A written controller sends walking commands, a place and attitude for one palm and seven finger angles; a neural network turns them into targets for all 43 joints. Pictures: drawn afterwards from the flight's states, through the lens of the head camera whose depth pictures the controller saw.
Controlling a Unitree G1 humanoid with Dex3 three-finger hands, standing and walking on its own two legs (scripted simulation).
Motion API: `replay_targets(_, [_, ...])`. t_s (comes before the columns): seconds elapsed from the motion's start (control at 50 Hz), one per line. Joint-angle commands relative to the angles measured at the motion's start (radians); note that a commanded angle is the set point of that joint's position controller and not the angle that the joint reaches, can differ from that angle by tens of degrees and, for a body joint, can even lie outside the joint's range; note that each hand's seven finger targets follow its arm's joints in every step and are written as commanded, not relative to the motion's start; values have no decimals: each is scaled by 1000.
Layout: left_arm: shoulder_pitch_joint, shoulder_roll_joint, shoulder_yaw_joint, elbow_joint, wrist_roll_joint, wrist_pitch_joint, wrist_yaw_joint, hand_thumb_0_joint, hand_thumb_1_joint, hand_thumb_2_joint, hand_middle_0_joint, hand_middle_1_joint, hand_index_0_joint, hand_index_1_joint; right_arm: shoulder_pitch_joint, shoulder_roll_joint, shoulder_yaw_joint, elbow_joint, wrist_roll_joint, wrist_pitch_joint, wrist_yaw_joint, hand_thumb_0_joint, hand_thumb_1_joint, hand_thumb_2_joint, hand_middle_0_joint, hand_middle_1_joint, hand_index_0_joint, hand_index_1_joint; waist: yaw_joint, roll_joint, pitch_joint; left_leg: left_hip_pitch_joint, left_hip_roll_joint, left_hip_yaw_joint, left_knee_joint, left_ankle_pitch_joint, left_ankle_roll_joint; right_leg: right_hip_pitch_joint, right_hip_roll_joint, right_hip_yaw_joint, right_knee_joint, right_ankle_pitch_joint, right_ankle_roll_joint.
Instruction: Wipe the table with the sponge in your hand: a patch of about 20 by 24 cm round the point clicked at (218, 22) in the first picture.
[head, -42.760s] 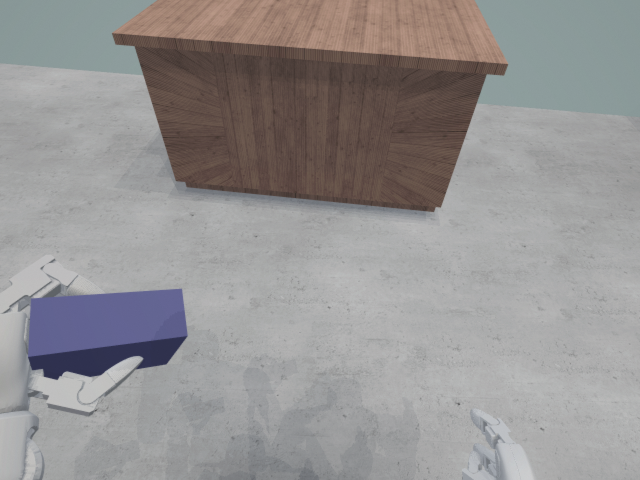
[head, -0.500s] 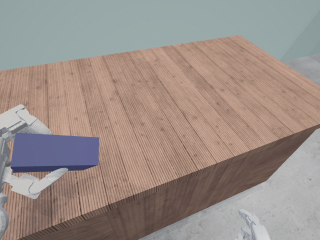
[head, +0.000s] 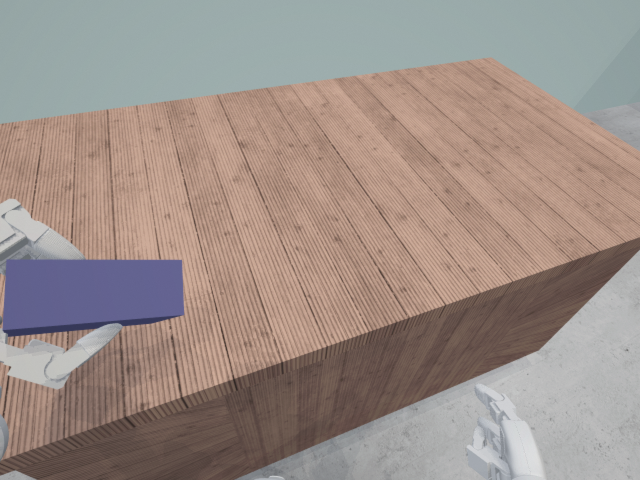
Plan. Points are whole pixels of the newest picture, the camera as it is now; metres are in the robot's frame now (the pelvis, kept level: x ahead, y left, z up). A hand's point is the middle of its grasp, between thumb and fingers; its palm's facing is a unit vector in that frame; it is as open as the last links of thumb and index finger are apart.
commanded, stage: step back with the hand held close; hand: left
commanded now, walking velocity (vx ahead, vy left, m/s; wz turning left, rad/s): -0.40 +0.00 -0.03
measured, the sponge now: (119, 297) +0.23 +0.21 +0.18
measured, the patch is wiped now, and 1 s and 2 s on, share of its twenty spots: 1.00 1.00 1.00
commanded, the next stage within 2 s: stop stepping back and stand still in 0.74 s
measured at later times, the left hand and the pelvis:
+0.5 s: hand (34, 357) +0.16 +0.23 +0.20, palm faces +0.38 -0.83 -0.41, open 9.3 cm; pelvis -0.06 +0.00 +0.00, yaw +4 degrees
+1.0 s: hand out of the picture -0.03 +0.22 +0.20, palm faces +0.43 -0.83 -0.36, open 9.3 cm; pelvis -0.23 -0.01 -0.03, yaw +3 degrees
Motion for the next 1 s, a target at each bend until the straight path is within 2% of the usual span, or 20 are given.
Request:
replay_targets(0.0, [-137, 168, 91, -224, -6, -63, 30, 0, 100, 1300, -1200, -1600, -1200, -1600, -82, -134, -61, -158, 6, -47, -15, 0, -900, -900, 200, 300, 200, 300, -29, 27, -73, 82, 128, -183, -151, -268, 9, -52, -140, 152, -118, -16, -47])
replay_targets(0.1, [-121, 171, 125, -265, 18, -77, 30, 0, 100, 1300, -1200, -1600, -1200, -1600, -84, -137, -63, -150, -17, -60, -9, 0, -900, -900, 200, 300, 200, 300, -13, 197, -115, -24, 246, -338, -367, -251, 74, 116, -10, 70, 101, -97, 11])
replay_targets(0.18, [-87, 167, 126, -249, 9, -79, 20, 0, 100, 1300, -1200, -1600, -1200, -1600, -69, -125, -64, -134, -18, -66, 7, 0, -900, -900, 200, 300, 200, 300, -7, 137, -150, 86, 248, -290, -262, 50, 65, 140, -17, 92, -34, -44, 6])
replay_targets(0.24, [-65, 169, 122, -231, 9, -77, 17, 0, 100, 1300, -1200, -1600, -1200, -1600, -71, -122, -70, -141, -7, -47, 8, 0, -900, -900, 200, 300, 200, 300, -22, -12, -109, -47, 142, -172, -90, -285, 6, 153, -143, 194, -151, 130, -62])
replay_targets(0.28, [-71, 188, 105, -252, -9, -81, 35, 0, 100, 1300, -1200, -1600, -1200, -1600, -59, -103, -78, -126, 7, -31, 11, 0, -900, -900, 200, 300, 200, 300, -31, -186, -137, 108, 22, -32, 367, -233, -70, -90, -399, 393, -302, 165, -191])
replay_targets(0.32, [-61, 226, 142, -294, -12, -73, 44, 0, 100, 1300, -1200, -1600, -1200, -1600, -81, -71, -58, -139, -1, -14, 18, 0, -900, -900, 200, 300, 200, 300, -36, -146, -177, 53, 62, -57, 479, -275, -65, -5, -430, 356, -224, 527, -216])
replay_targets(0.44, [22, 212, 178, -279, -10, -76, 59, 0, 100, 1300, -1200, -1600, -1200, -1600, -48, -80, -73, -119, 4, -8, -6, 0, -900, -900, 200, 300, 200, 300, -51, -4, -192, 184, 116, 0, -181, 15, -31, 74, -290, 191, 35, 567, -65])
replay_targets(0.48, [-13, 206, 189, -350, -27, -94, 54, 0, 100, 1300, -1200, -1600, -1200, -1600, -54, -116, -106, -130, 8, -42, 0, 0, -900, -900, 200, 300, 200, 300, -33, 179, -211, 369, 346, -202, -262, 562, 68, -132, -70, 55, 262, 46, 38])
replay_targets(0.52, [-19, 207, 188, -401, -18, -98, 47, 0, 100, 1300, -1200, -1600, -1200, -1600, -26, -96, -101, -102, -20, -84, 11, 0, -900, -900, 200, 300, 200, 300, -41, 296, -232, 497, 400, -260, -190, 836, 139, -318, -48, 104, 439, -315, 46])
replay_targets(0.54, [-24, 188, 186, -379, -15, -93, 48, 0, 100, 1300, -1200, -1600, -1200, -1600, -16, -94, -102, -80, -17, -95, 19, 0, -900, -900, 200, 300, 200, 300, -43, 214, -209, 508, 384, -218, -157, 915, 129, -299, -43, 125, 415, -302, 40])
replay_targets(0.58, [-61, 142, 142, -348, -4, -81, 44, 0, 100, 1300, -1200, -1600, -1200, -1600, -31, -106, -109, -75, 4, -109, 39, 0, -900, -900, 200, 300, 200, 300, -30, 185, -172, 456, 342, -100, -155, 843, 63, -190, -59, 103, 264, -175, 35])
replay_targets(0.64, [-82, 125, 109, -288, 2, -58, 35, 0, 100, 1300, -1200, -1600, -1200, -1600, -70, -105, -84, -98, 0, -104, 41, 0, -900, -900, 200, 300, 200, 300, -17, 194, -90, 207, 332, -109, -165, 492, 30, 51, -61, 50, 53, -28, 33])
replay_targets(0.7, [-82, 142, 123, -220, 2, -66, 22, 0, 100, 1300, -1200, -1600, -1200, -1600, -77, -110, -77, -121, 6, -102, 41, 0, -900, -900, 200, 300, 200, 300, -2, 46, -61, 34, 252, -62, 19, 5, -8, 184, -88, 16, -162, 190, 16])
replay_targets(0.72, [-80, 188, 149, -221, 11, -78, 25, 0, 100, 1300, -1200, -1600, -1200, -1600, -67, -99, -78, -124, 2, -102, 41, 0, -900, -900, 200, 300, 200, 300, -9, -98, -62, -11, 151, 5, 214, -151, -42, 184, -190, 99, -250, 405, -36])
replay_targets(0.74, [-48, 170, 120, -211, -14, -68, 21, 0, 100, 1300, -1200, -1600, -1200, -1600, -49, -93, -107, -128, 28, -97, 31, 0, -900, -900, 200, 300, 200, 300, -3, -316, -153, -27, 36, 47, 525, -335, -90, 127, -378, 351, -293, 423, -150])
replay_targets(0.76, [-57, 165, 98, -237, -25, -60, 21, 0, 100, 1300, -1200, -1600, -1200, -1600, -71, -93, -113, -118, 31, -85, 34, 0, -900, -900, 200, 300, 200, 300, -16, -275, -186, 30, 65, -56, 684, -295, -95, 37, -433, 390, -288, 372, -173])
replay_targets(0.82, [-30, 181, 127, -288, -24, -41, 25, 0, 100, 1300, -1200, -1600, -1200, -1600, -98, -30, -45, -117, 5, -24, 34, 0, -900, -900, 200, 300, 200, 300, -48, -74, -149, 95, 90, -10, 597, -227, -90, -125, -331, 267, -226, 105, -132])
replay_targets(0.9, [-149, 203, 149, -230, -20, -10, 43, 0, 100, 1300, -1200, -1600, -1200, -1600, -58, -75, -56, -84, 7, -20, 5, 0, -900, -900, 200, 300, 200, 300, -62, -210, -156, 284, 71, 34, 276, -317, -20, -277, -281, 252, -246, -324, -80])
replay_targets(0.94, [-203, 205, 143, -240, -15, -9, 46, 0, 100, 1300, -1200, -1600, -1200, -1600, -22, -104, -54, -74, 6, -32, -6, 0, -900, -900, 200, 300, 200, 300, -82, -37, -155, 329, 77, 21, -71, -279, 23, -245, -215, 194, -78, -284, -40])
replay_targets(0.98, [-273, 228, 156, -266, -13, -21, 45, 0, 100, 1300, -1200, -1600, -1200, -1600, -20, -143, -72, -102, 5, -60, -12, 0, -900, -900, 200, 300, 200, 300, -70, 299, -99, 209, 233, -131, -377, -188, 109, -244, 26, -9, 484, -234, 29])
